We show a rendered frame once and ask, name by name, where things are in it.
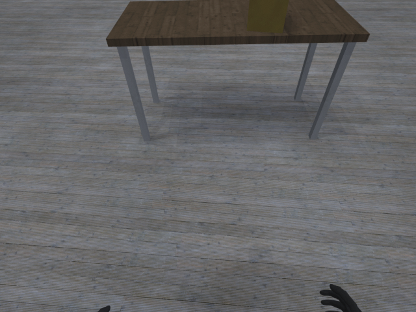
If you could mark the right robot hand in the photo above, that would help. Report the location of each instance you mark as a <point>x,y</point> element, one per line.
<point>345,303</point>

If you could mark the table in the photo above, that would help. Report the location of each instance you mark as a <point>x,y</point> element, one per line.
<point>224,22</point>

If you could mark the carton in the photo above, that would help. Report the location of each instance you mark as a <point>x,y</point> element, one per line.
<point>267,15</point>

